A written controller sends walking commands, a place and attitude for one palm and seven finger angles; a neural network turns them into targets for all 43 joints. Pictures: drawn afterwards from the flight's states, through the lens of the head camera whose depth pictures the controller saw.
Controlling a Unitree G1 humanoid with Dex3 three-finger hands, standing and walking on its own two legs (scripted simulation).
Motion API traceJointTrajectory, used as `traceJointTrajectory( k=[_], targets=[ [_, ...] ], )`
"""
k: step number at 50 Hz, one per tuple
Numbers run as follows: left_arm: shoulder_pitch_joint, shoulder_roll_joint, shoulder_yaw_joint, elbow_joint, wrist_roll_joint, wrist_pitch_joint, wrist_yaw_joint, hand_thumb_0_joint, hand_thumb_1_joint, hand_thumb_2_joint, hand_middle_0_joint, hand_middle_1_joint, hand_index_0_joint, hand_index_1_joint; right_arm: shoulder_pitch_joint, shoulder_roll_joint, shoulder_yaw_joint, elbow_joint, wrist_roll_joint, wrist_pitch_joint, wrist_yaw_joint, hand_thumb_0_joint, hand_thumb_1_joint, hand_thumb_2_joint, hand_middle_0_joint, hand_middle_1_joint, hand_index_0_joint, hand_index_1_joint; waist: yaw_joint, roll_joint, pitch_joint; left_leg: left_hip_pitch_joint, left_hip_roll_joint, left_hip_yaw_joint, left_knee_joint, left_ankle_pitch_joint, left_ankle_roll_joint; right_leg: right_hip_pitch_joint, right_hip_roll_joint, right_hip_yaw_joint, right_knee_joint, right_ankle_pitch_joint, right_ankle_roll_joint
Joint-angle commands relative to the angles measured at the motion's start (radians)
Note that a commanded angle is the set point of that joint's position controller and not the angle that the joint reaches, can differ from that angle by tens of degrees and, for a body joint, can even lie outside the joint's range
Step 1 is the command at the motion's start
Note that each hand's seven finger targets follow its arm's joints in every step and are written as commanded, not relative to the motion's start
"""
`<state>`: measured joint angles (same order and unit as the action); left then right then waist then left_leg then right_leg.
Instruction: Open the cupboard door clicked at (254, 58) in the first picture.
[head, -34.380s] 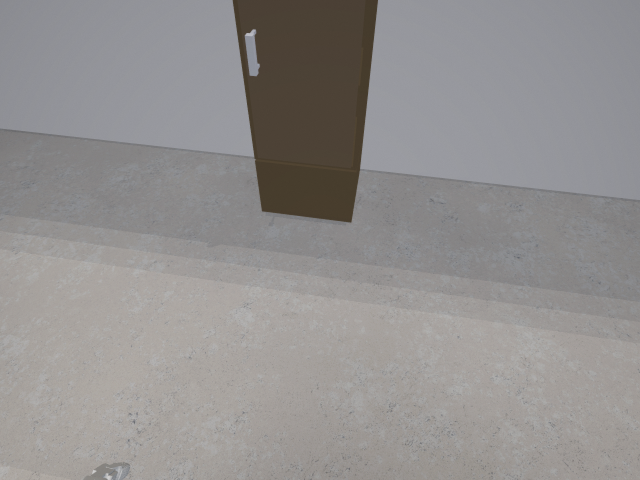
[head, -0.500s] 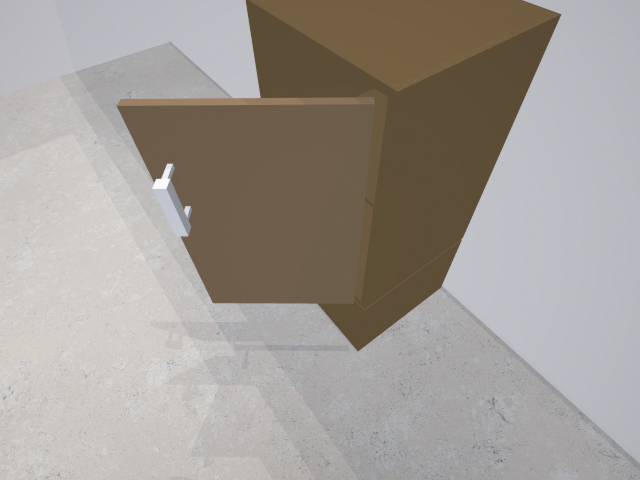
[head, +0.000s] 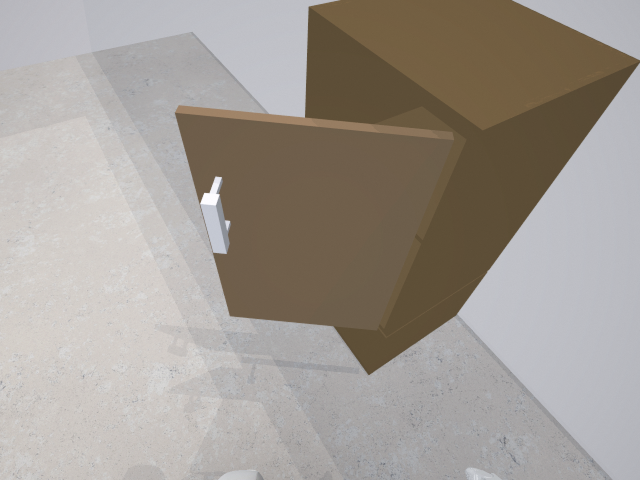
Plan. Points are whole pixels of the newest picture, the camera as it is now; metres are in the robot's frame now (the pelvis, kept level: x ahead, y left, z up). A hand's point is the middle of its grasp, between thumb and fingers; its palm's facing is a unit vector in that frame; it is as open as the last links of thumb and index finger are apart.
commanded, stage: come to a stop and stand still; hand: left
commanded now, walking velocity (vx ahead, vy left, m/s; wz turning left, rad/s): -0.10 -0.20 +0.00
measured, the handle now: (219, 215) +0.49 +0.21 -0.01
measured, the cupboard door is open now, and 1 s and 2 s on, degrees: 52 52 52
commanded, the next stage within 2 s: look again from close up in 1.60 s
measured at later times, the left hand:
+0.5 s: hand out of the picture +0.04 +0.16 -0.15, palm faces +0.01 -0.97 -0.25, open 7.3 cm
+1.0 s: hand out of the picture -0.05 +0.19 -0.16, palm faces +0.01 -0.98 -0.19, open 7.4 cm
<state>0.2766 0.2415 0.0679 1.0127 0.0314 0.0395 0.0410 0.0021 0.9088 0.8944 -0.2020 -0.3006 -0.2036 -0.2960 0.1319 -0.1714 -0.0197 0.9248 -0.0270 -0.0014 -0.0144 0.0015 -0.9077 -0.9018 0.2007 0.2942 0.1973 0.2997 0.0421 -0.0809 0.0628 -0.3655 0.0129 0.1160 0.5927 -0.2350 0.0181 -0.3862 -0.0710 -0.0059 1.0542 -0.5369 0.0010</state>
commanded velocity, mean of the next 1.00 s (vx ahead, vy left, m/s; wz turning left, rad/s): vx -0.01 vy -0.01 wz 0.00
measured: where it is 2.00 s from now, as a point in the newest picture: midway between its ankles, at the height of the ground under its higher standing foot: outside the picture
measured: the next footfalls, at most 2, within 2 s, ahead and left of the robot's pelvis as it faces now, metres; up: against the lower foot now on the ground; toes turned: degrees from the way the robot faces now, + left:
right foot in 0.22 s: +0.03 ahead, -0.07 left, +0.00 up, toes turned -1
left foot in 0.54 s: +0.02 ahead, +0.09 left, +0.00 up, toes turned +2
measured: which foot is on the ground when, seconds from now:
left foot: down 0.00-0.24, up 0.26-0.52, down 0.54-1.00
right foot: up 0.00-0.20, down 0.22-1.00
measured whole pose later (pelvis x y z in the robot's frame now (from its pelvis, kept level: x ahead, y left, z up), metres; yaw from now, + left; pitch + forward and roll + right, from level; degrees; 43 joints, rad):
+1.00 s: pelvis -0.05 +0.01 +0.02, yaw -1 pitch -2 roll -1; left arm 0.33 0.18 -0.01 1.05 0.02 0.00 0.03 0.00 0.91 0.89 -0.20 -0.30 -0.20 -0.30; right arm 0.26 -0.16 0.01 1.09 -0.02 0.00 -0.02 0.00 -0.92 -0.90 0.20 0.29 0.20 0.30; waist 0.01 -0.02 -0.01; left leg -0.20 -0.03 0.06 0.43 -0.19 0.06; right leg -0.19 0.00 -0.08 0.42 -0.19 -0.02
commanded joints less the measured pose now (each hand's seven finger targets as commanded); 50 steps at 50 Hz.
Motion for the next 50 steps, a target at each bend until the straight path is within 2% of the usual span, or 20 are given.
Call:
traceJointTrajectory(
  k=[1,4,6,9,10,11,12,13,14,15,16,20,21,24,26,27,29,31,35,50],
  targets=[
    [0.092,-0.005,-0.019,-0.036,-0.009,-0.012,-0.009,0.0,0.9,0.9,-0.2,-0.3,-0.2,-0.3,0.051,-0.126,-0.031,-0.027,0.002,-0.016,-0.021,0.0,-0.9,-0.9,0.2,0.3,0.2,0.3,-0.025,0.207,-0.115,0.148,0.278,-0.22,-0.266,0.441,0.178,-0.01,0.008,-0.008,-0.113,0.05,0.018],
    [0.055,-0.008,-0.018,-0.06,-0.008,-0.005,-0.013,0.0,0.9,0.9,-0.2,-0.3,-0.2,-0.3,0.108,-0.165,-0.05,-0.002,0.001,-0.003,-0.026,0.0,-0.9,-0.9,0.2,0.3,0.2,0.3,-0.057,0.221,-0.141,0.21,0.309,-0.24,-0.251,0.484,0.19,0.003,0.027,-0.027,-0.203,0.032,0.016],
    [0.05,-0.009,-0.017,-0.07,-0.008,-0.01,-0.014,0.0,0.9,0.9,-0.2,-0.3,-0.2,-0.3,0.11,-0.162,-0.056,0.004,-0.002,0.002,-0.026,0.0,-0.9,-0.9,0.2,0.3,0.2,0.3,-0.057,0.204,-0.129,0.193,0.312,-0.245,-0.238,0.481,0.189,0.031,0.035,-0.03,-0.282,0.037,0.005],
    [0.123,-0.025,-0.011,-0.055,-0.008,-0.019,-0.013,0.0,0.9,0.9,-0.2,-0.3,-0.2,-0.3,0.089,-0.153,-0.063,0.001,0.004,0.008,-0.019,0.0,-0.9,-0.9,0.2,0.3,0.2,0.3,-0.017,0.165,-0.145,0.083,0.263,-0.198,-0.187,0.266,0.13,0.195,0.04,-0.045,-0.517,0.245,0.0],
    [0.134,-0.007,-0.009,-0.056,-0.002,-0.026,-0.008,0.0,0.9,0.9,-0.2,-0.3,-0.2,-0.3,0.095,-0.116,-0.059,0.001,0.01,0.008,-0.014,0.0,-0.9,-0.9,0.2,0.3,0.2,0.3,-0.012,0.077,-0.125,0.029,0.198,-0.162,-0.123,0.126,0.08,0.234,0.004,0.012,-0.654,0.313,-0.007],
    [0.132,0.177,-0.034,-0.105,0.012,-0.047,-0.002,0.0,0.9,0.9,-0.2,-0.3,-0.2,-0.3,0.028,-0.189,-0.053,-0.064,0.003,-0.007,-0.021,0.0,-0.9,-0.9,0.2,0.3,0.2,0.3,-0.003,-0.013,-0.026,0.036,0.073,-0.13,-0.114,-0.045,0.018,0.203,-0.018,0.02,-0.71,0.316,-0.006],
    [0.077,0.137,-0.005,-0.151,0.011,-0.031,0.0,0.0,0.9,0.9,-0.2,-0.3,-0.2,-0.3,0.038,-0.144,-0.072,-0.093,0.0,-0.006,-0.012,0.0,-0.9,-0.9,0.2,0.3,0.2,0.3,-0.013,-0.185,-0.088,-0.013,0.028,-0.068,0.05,-0.118,-0.01,0.104,-0.11,0.167,-0.738,0.153,-0.041],
    [0.019,0.124,-0.006,-0.184,0.009,-0.04,0.01,0.0,0.9,0.9,-0.2,-0.3,-0.2,-0.3,0.039,-0.125,-0.065,-0.096,-0.008,0.005,-0.012,0.0,-0.9,-0.9,0.2,0.3,0.2,0.3,-0.019,-0.265,-0.073,-0.093,0.002,-0.098,0.183,-0.14,-0.006,0.124,-0.158,0.229,-0.761,0.249,-0.064],
    [0.011,0.095,-0.005,-0.203,0.004,-0.043,0.015,0.0,0.9,0.9,-0.2,-0.3,-0.2,-0.3,0.051,-0.11,-0.07,-0.091,-0.004,0.017,-0.01,0.0,-0.9,-0.9,0.2,0.3,0.2,0.3,-0.03,-0.166,-0.068,-0.104,0.011,-0.137,0.288,-0.14,0.001,0.102,-0.174,0.248,-0.763,0.253,-0.071],
    [-0.015,0.096,-0.001,-0.217,0.003,-0.046,0.017,0.0,0.9,0.9,-0.2,-0.3,-0.2,-0.3,0.064,-0.1,-0.072,-0.086,-0.001,0.019,-0.007,0.0,-0.9,-0.9,0.2,0.3,0.2,0.3,-0.048,-0.05,-0.046,-0.132,0.014,-0.139,0.356,-0.136,0.002,0.103,-0.174,0.24,-0.745,0.296,-0.107],
    [-0.017,0.089,-0.004,-0.22,0.001,-0.053,0.02,0.0,0.9,0.9,-0.2,-0.3,-0.2,-0.3,0.078,-0.074,-0.062,-0.081,-0.002,0.021,-0.002,0.0,-0.9,-0.9,0.2,0.3,0.2,0.3,-0.053,0.007,-0.043,-0.144,0.014,-0.125,0.365,-0.133,0.0,0.144,-0.162,0.205,-0.712,0.426,-0.106],
    [0.029,0.125,0.011,-0.217,0.007,-0.056,0.017,0.0,0.9,0.9,-0.2,-0.3,-0.2,-0.3,0.059,-0.083,-0.063,-0.093,0.011,0.013,-0.011,0.0,-0.9,-0.9,0.2,0.3,0.2,0.3,-0.029,0.009,-0.066,-0.138,0.02,-0.109,0.255,-0.192,-0.007,0.255,-0.184,0.205,-0.644,0.709,-0.193],
    [0.043,0.115,0.007,-0.211,0.007,-0.056,0.018,0.0,0.9,0.9,-0.2,-0.3,-0.2,-0.3,0.071,-0.061,-0.054,-0.085,0.011,0.011,-0.007,0.0,-0.9,-0.9,0.2,0.3,0.2,0.3,-0.024,0.001,-0.081,-0.117,0.012,-0.087,0.199,-0.19,-0.007,0.296,-0.177,0.19,-0.634,0.752,-0.18],
    [0.007,0.151,0.008,-0.202,-0.003,-0.056,0.013,0.0,0.9,0.9,-0.2,-0.3,-0.2,-0.3,0.098,-0.112,-0.057,-0.057,0.014,0.002,-0.016,0.0,-0.9,-0.9,0.2,0.3,0.2,0.3,-0.046,0.026,-0.088,0.018,0.014,-0.099,0.023,-0.099,0.007,0.253,-0.148,0.17,-0.633,0.7,-0.14],
    [-0.015,0.129,-0.004,-0.188,-0.01,-0.06,0.011,0.0,0.9,0.9,-0.2,-0.3,-0.2,-0.3,0.133,-0.132,-0.049,-0.023,0.011,-0.012,-0.014,0.0,-0.9,-0.9,0.2,0.3,0.2,0.3,-0.057,0.043,-0.093,0.156,0.051,-0.128,-0.101,0.09,0.03,0.184,-0.092,0.12,-0.635,0.597,-0.068],
    [-0.016,0.12,-0.007,-0.183,-0.012,-0.06,0.01,0.0,0.9,0.9,-0.2,-0.3,-0.2,-0.3,0.12,-0.156,-0.048,-0.016,0.008,-0.013,-0.015,0.0,-0.9,-0.9,0.2,0.3,0.2,0.3,-0.046,0.078,-0.079,0.17,0.084,-0.153,-0.101,0.165,0.045,0.167,-0.06,0.1,-0.647,0.564,-0.025],
    [-0.031,0.123,-0.013,-0.159,-0.015,-0.05,0.003,0.0,0.9,0.9,-0.2,-0.3,-0.2,-0.3,0.085,-0.158,-0.039,0.001,0.005,-0.013,-0.014,0.0,-0.9,-0.9,0.2,0.3,0.2,0.3,-0.037,0.186,-0.044,0.118,0.105,-0.193,-0.136,0.157,0.05,0.173,-0.03,0.068,-0.65,0.441,-0.013],
    [-0.01,0.11,-0.022,-0.128,-0.015,-0.054,0.001,0.0,0.9,0.9,-0.2,-0.3,-0.2,-0.3,0.073,-0.145,-0.028,0.011,0.005,-0.012,-0.012,0.0,-0.9,-0.9,0.2,0.3,0.2,0.3,-0.025,0.149,-0.047,0.093,0.1,-0.19,-0.154,0.099,0.046,0.215,-0.032,0.079,-0.699,0.393,-0.006],
    [-0.025,0.106,-0.032,-0.097,-0.015,-0.057,-0.005,0.0,0.9,0.9,-0.2,-0.3,-0.2,-0.3,0.09,-0.151,-0.021,0.036,0.002,-0.01,-0.007,0.0,-0.9,-0.9,0.2,0.3,0.2,0.3,-0.043,0.096,-0.015,0.085,0.083,-0.19,-0.205,-0.015,0.033,0.177,-0.042,0.101,-0.751,0.245,-0.035],
    [0.101,0.016,-0.067,0.013,-0.013,-0.058,0.002,0.0,0.9,0.9,-0.2,-0.3,-0.2,-0.3,0.153,-0.094,0.002,0.135,0.012,-0.014,-0.006,0.0,-0.9,-0.9,0.2,0.3,0.2,0.3,-0.037,0.064,0.026,0.059,0.088,-0.212,-0.306,-0.099,0.032,0.17,-0.037,0.068,-0.735,0.265,-0.029]
  ],
)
